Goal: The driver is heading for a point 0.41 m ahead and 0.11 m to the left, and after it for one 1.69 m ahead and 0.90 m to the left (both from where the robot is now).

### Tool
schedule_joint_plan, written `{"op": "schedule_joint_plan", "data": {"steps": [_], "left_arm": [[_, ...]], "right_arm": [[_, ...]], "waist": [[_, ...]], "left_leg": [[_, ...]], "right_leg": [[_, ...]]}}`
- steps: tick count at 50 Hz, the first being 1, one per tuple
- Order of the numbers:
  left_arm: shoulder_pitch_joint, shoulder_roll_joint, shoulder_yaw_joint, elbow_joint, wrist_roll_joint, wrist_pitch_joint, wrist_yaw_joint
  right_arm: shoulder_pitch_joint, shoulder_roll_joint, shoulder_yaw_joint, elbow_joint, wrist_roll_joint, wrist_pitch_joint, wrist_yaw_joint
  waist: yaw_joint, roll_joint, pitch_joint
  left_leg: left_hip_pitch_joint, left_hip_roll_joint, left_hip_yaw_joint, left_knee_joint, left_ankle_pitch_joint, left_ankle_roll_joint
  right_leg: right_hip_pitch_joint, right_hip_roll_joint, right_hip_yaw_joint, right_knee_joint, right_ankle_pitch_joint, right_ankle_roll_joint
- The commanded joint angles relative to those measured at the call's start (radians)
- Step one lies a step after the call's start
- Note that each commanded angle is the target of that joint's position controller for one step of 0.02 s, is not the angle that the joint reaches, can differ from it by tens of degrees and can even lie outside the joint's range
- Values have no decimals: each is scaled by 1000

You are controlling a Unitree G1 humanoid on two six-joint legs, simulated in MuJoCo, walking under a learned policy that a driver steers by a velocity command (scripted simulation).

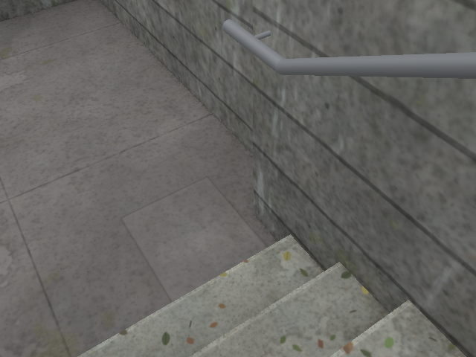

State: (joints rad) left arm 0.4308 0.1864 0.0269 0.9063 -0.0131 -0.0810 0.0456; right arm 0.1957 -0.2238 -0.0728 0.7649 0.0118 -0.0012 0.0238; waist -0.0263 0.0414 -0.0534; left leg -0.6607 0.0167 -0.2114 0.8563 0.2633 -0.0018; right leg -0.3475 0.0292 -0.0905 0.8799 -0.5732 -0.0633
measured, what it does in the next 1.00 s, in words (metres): goes down, turning left: left foot 0.16 m lower, then right foot 0.16 m lower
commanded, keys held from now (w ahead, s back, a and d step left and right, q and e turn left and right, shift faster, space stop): w+q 0.34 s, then q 0.26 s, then no key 0.40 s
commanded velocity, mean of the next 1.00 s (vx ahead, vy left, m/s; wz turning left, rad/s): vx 0.28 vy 0.00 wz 0.42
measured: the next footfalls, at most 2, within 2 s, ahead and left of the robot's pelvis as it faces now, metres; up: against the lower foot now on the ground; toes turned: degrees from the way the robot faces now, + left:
left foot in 0.20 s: +0.19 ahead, +0.18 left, -0.16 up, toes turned +7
right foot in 0.72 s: +0.57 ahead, +0.06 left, -0.32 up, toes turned +31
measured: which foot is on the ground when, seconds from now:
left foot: up 0.00-0.18, down 0.20-0.72, up 0.74-1.00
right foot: down 0.00-0.20, up 0.22-0.70, down 0.72-1.00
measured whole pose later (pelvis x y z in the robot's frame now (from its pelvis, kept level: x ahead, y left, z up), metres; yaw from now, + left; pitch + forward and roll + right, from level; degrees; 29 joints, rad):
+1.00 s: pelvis +0.41 +0.08 -0.29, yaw +27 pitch -1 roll +1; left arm 0.40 0.12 -0.05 0.87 0.03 0.02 0.03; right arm 0.25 -0.19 -0.04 0.71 0.02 0.10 -0.09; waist 0.05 0.06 0.03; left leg -0.84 -0.10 -0.17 1.93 -0.39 -0.07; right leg -0.42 0.05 0.04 0.60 -0.16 -0.05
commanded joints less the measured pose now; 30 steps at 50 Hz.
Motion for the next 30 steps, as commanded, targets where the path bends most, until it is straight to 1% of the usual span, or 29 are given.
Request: {"op": "schedule_joint_plan", "data": {"steps": [1,3,4,5,6,7,8,9,10,11,12,13,14,15,16,17,18,19,20,21,22,23,24,25,26,27,28,29,30], "left_arm": [[64,106,30,-36,9,7,12],[78,137,45,-35,7,26,10],[77,140,47,-36,4,28,11],[84,138,47,-35,0,27,12],[72,174,58,-31,1,31,8],[13,204,66,-44,2,36,5],[-28,207,68,-41,-6,37,-1],[-60,209,72,-18,-2,25,-11],[-162,221,70,-40,-1,4,-14],[-82,58,45,-50,35,-20,-18],[64,98,37,-64,4,-48,-42],[-29,143,45,-130,-16,-49,-40],[-166,92,25,-208,-54,-45,-17],[-256,85,19,-204,-59,-26,9],[-246,102,26,-200,-43,-9,24],[-204,79,22,-188,-24,-4,25],[-176,117,36,-189,-12,2,26],[-244,162,44,-230,22,-1,28],[-325,147,43,-265,51,-11,26],[-317,83,31,-266,52,-10,14],[-171,105,41,-208,38,-7,-4],[-126,119,44,-195,26,3,-15],[-212,121,43,-220,34,7,-24],[-380,132,42,-282,23,-2,-29],[-493,113,28,-311,29,-20,-43],[-552,108,24,-325,25,-31,-62],[-561,112,28,-332,21,-41,-77],[-581,113,21,-335,34,-46,-93],[-583,98,15,-346,43,-42,-100]], "right_arm": [[-100,-25,2,-98,-1,-7,8],[-121,-10,9,-105,-5,-7,17],[-132,-34,2,-105,8,-4,27],[-160,-22,7,-106,21,-6,39],[-152,-17,7,-113,21,-11,51],[-101,-27,0,-98,29,-7,54],[13,-44,-14,-53,28,-6,45],[204,-106,-52,6,12,1,34],[421,-162,-68,70,-3,-3,23],[435,-209,-52,109,-13,-19,30],[438,-170,-27,88,0,-24,42],[422,-174,-39,66,7,-19,38],[390,-244,-57,108,21,-9,20],[290,-177,-31,77,-8,-21,2],[183,-115,0,35,-27,-36,-5],[145,-78,14,26,-40,-49,-14],[115,-87,9,1,-21,-53,-20],[73,-107,9,-30,-18,-57,-46],[55,-136,-3,-41,-3,-57,-70],[78,-115,-3,-32,-6,-46,-81],[29,-157,-4,-53,-16,-35,-76],[5,-152,-10,-77,2,-26,-78],[115,-94,-7,-49,32,-22,-91],[237,-74,-2,-23,55,-27,-106],[347,-69,-5,-3,54,-25,-120],[403,-68,-12,1,41,-18,-127],[406,-67,-16,-10,24,-16,-125],[370,-43,-12,-25,28,-9,-137],[300,-56,-8,-54,25,4,-142]], "waist": [[55,-113,115],[92,-174,135],[107,-150,157],[129,-117,172],[127,-124,163],[89,-128,161],[35,-132,112],[-69,-119,-9],[-215,-38,-27],[-115,292,-17],[-57,338,-189],[-94,247,-246],[-74,121,-168],[-47,-50,-34],[36,-146,51],[78,-88,63],[115,-64,106],[115,-51,142],[88,-23,120],[88,41,4],[136,138,-106],[144,123,-114],[66,53,-95],[12,13,9],[-57,-7,36],[-93,36,38],[-90,68,37],[-90,12,34],[-77,-52,68]], "left_leg": [[-127,14,-23,-66,-2,6],[-82,7,70,-110,-109,10],[-78,18,100,-147,-129,9],[-66,27,123,-196,-145,21],[8,18,157,-187,-190,37],[105,21,182,-222,-247,65],[280,10,225,-264,-248,89],[580,-20,255,-356,-96,138],[789,-52,316,-429,55,185],[988,115,66,-143,490,278],[1036,196,-153,-138,492,379],[1054,273,-291,-292,274,440],[943,333,-504,-462,-215,472],[781,349,-538,-456,-344,423],[581,316,-504,-410,-345,386],[466,295,-456,-376,-270,362],[394,214,-356,-360,-256,309],[206,111,-215,-430,-174,261],[99,30,-112,-444,-9,217],[65,5,-62,-402,178,206],[102,9,-34,-347,303,205],[157,10,-37,-304,313,213],[381,29,-155,-217,141,230],[585,51,-227,-139,-57,247],[733,67,-301,-93,-148,242],[817,69,-349,-62,-171,246],[801,75,-391,-53,-170,253],[705,38,-355,-14,-320,236],[412,-79,-211,-31,-457,179]], "right_leg": [[36,-277,296,-136,291,-126],[25,-277,271,-97,344,-116],[3,-300,280,-56,321,-110],[7,-312,290,-25,289,-104],[-12,-317,293,-7,337,-103],[-63,-332,265,39,413,-81],[-86,-317,196,158,543,-56],[-124,-245,103,384,728,-34],[-265,-170,-1,795,737,9],[-672,-41,-15,1375,-317,72],[-725,-62,140,1394,-292,80],[-815,-55,139,1349,-229,107],[-902,-59,129,1216,-133,120],[-914,-107,177,1111,-30,105],[-838,-130,212,962,70,93],[-793,-134,242,887,133,83],[-784,-153,249,673,259,73],[-606,-126,206,362,431,94],[-377,-95,157,78,576,100],[-171,-39,121,66,707,120],[-19,-8,109,184,865,119],[-23,-7,117,191,802,124],[-255,-40,233,160,846,95],[-580,-51,260,27,800,74],[-739,-52,285,-65,773,69],[-817,-60,314,-109,732,61],[-814,-66,334,-114,680,53],[-689,-67,334,-247,879,66],[-375,-17,243,-459,1070,68]]}}
Keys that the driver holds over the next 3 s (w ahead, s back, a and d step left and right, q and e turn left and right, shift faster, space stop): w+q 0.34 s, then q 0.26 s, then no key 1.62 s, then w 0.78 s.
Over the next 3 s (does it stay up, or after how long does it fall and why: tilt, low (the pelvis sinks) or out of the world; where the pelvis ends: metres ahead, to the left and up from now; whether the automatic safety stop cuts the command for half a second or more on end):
stays up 0.71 0.37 -0.44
